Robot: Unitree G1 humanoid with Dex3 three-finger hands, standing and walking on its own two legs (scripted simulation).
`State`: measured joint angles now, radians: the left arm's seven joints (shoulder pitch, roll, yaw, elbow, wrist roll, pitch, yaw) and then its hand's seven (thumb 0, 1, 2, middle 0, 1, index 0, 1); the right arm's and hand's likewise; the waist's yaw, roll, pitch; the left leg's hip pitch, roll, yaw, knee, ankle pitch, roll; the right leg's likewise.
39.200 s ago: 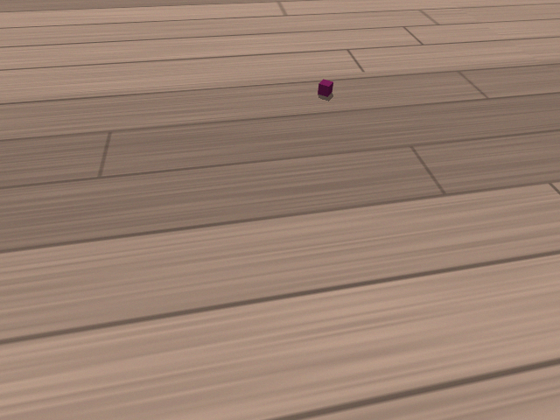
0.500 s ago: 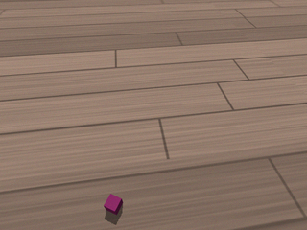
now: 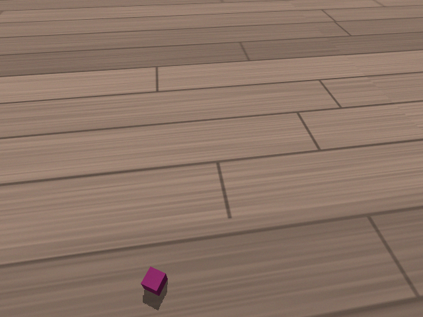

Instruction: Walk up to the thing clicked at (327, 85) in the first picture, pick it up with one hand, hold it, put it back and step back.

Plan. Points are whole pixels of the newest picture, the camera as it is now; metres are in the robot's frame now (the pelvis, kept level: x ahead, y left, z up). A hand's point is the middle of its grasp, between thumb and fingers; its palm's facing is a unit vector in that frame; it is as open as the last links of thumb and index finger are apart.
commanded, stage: stand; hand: left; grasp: from above
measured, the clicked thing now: (154, 281) +0.41 +0.26 -0.74
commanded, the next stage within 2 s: step back in 0.02 s
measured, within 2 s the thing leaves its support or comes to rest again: neither
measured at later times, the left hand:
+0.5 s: hand out of the picture +0.08 +0.30 -0.18, palm faces -0.04 -0.93 -0.37, open 7.4 cm
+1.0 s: hand out of the picture -0.04 +0.29 -0.15, palm faces -0.01 -0.91 -0.42, open 7.4 cm
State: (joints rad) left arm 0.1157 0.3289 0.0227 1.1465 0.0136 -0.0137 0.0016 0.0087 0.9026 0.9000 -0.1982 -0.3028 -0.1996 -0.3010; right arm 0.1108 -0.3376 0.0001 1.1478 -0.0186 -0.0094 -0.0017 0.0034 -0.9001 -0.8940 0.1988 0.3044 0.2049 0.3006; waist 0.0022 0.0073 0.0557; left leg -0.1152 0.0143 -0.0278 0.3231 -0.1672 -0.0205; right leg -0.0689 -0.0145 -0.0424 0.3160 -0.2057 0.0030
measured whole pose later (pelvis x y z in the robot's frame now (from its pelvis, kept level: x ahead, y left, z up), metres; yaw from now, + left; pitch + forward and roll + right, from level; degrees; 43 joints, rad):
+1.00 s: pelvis -0.17 +0.03 -0.02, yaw +0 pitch -2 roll +1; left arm 0.12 0.35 0.07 0.78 0.03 0.03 0.02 0.01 0.90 0.90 -0.20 -0.30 -0.20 -0.30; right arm 0.16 -0.42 -0.05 0.88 -0.01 0.04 -0.02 0.00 -0.90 -0.89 0.20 0.30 0.20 0.30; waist 0.01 0.02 0.18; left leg -0.34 -0.06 -0.08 0.85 -0.50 -0.01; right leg -0.34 -0.02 0.01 0.65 -0.27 -0.01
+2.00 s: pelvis -0.50 +0.01 -0.02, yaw +0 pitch -2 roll +0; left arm 0.12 0.39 0.08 0.82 0.01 0.05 0.02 0.01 0.90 0.90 -0.20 -0.30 -0.20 -0.30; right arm 0.15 -0.36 -0.03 0.86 -0.04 0.04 0.00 0.01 -0.90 -0.89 0.20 0.30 0.21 0.30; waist 0.00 -0.02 0.17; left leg -0.33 0.02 -0.03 0.63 -0.27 0.01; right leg -0.43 0.08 0.09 1.11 -0.54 0.00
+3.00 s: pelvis -0.65 +0.02 -0.02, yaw +2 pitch -3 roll +0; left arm 0.26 0.36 0.06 0.98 0.03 -0.03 -0.01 0.01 0.90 0.90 -0.20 -0.30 -0.20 -0.30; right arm 0.20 -0.40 -0.08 0.99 -0.04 -0.01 0.02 0.00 -0.90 -0.89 0.20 0.30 0.20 0.30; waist 0.04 0.01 0.07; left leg -0.31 0.02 -0.02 0.59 -0.30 0.00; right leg -0.23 -0.02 -0.01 0.60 -0.33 0.00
